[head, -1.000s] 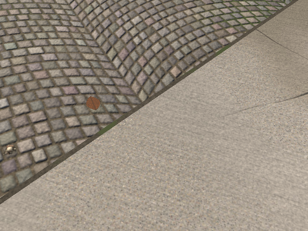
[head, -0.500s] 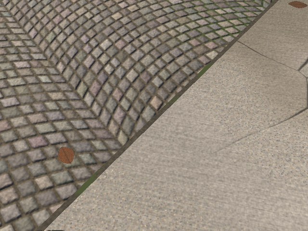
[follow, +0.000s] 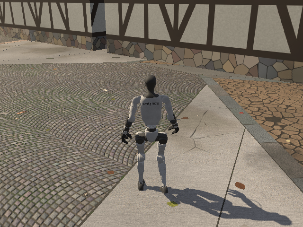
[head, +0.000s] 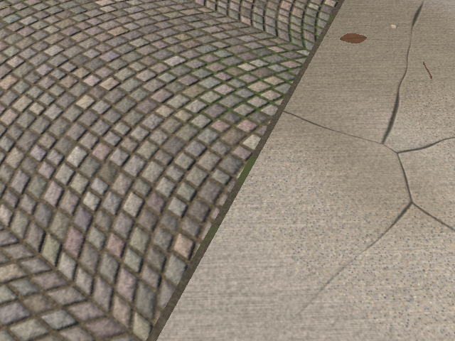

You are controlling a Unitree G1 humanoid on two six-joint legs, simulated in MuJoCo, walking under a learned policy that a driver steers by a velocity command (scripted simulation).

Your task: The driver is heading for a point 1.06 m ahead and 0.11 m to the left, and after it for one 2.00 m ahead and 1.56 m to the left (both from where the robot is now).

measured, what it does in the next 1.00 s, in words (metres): walks ahead, turning left: right foot, then left foot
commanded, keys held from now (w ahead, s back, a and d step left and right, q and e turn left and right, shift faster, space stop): w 0.26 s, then w+q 0.74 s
